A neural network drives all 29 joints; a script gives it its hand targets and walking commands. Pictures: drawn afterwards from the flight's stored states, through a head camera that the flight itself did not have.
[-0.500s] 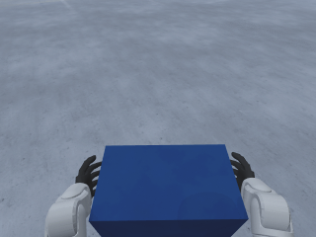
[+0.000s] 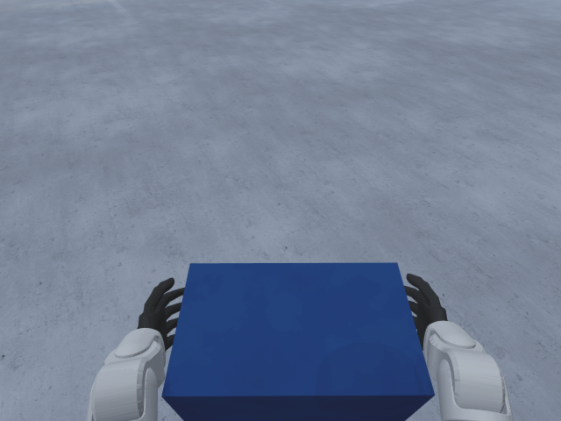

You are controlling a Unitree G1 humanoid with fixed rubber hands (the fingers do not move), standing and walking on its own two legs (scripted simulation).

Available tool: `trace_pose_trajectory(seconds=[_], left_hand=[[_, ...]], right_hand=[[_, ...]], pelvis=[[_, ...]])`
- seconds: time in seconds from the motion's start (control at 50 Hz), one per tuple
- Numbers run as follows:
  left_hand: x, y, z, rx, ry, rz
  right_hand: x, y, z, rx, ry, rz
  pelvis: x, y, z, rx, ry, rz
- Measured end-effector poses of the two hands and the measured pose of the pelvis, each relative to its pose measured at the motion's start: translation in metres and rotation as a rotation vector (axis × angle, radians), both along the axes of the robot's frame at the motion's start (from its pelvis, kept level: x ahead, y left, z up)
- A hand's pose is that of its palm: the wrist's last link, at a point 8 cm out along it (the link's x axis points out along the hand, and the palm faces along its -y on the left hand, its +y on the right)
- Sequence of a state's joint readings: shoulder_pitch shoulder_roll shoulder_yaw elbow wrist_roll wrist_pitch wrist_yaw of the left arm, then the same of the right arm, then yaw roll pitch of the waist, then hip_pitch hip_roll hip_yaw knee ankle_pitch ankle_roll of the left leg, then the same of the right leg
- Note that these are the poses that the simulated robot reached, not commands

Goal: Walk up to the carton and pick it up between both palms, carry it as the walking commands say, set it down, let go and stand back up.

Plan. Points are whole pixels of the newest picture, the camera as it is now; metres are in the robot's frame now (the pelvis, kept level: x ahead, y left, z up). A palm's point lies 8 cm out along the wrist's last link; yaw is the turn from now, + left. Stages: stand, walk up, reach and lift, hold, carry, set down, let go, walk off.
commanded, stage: carry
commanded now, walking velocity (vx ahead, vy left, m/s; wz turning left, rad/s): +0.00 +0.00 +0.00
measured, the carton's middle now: (292, 363) +0.26 +0.00 -0.03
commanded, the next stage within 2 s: hold in 0.74 s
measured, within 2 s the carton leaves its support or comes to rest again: neither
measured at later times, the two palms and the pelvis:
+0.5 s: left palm (159, 332) +0.27 +0.19 +0.04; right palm (425, 328) +0.27 -0.19 +0.04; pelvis +0.01 +0.00 +0.00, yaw +0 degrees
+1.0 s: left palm (163, 340) +0.26 +0.18 +0.04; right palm (438, 349) +0.24 -0.20 +0.03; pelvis +0.00 +0.01 +0.01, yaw +0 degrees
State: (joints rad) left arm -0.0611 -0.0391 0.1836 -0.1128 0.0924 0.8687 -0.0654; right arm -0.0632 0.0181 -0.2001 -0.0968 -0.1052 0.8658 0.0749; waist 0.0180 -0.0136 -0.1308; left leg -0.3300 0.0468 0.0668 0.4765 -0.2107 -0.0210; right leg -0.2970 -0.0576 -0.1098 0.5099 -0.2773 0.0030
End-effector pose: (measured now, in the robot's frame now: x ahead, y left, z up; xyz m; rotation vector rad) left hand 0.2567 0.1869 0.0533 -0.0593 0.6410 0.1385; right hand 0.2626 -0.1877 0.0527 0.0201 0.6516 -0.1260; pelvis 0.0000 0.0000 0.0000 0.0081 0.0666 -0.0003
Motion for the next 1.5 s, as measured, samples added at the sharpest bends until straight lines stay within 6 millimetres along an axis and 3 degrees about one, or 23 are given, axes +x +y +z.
trace_pose_trajectory(seconds=[0.74, 0.9, 1.06, 1.2, 1.36, 1.5], left_hand=[[0.018, 0.001, -0.020, 0.054, -0.042, -0.042], [0.006, -0.006, -0.017, 0.053, 0.011, -0.067], [-0.002, -0.010, -0.010, 0.055, -0.001, -0.062], [0.009, -0.011, -0.008, 0.033, -0.014, -0.074], [0.019, -0.002, 0.009, 0.014, -0.044, -0.041], [0.022, 0.009, -0.006, 0.019, 0.019, -0.035]], right_hand=[[0.015, 0.001, -0.020, -0.074, -0.040, 0.039], [-0.012, -0.005, -0.024, -0.065, 0.014, 0.004], [-0.019, -0.010, -0.016, -0.063, 0.002, 0.005], [-0.009, -0.011, -0.006, -0.070, -0.008, -0.010], [0.012, -0.002, 0.015, -0.030, -0.041, 0.003], [0.022, 0.010, -0.005, -0.009, 0.024, 0.016]], pelvis=[[0.016, 0.003, 0.000, 0.002, -0.009, -0.005], [0.012, 0.005, 0.012, -0.002, -0.074, -0.006], [-0.010, 0.004, 0.012, -0.001, -0.097, 0.001], [-0.028, 0.002, 0.008, -0.006, -0.160, -0.008], [-0.023, 0.003, 0.009, -0.014, -0.203, -0.037], [-0.014, 0.005, 0.011, -0.011, -0.194, -0.010]])
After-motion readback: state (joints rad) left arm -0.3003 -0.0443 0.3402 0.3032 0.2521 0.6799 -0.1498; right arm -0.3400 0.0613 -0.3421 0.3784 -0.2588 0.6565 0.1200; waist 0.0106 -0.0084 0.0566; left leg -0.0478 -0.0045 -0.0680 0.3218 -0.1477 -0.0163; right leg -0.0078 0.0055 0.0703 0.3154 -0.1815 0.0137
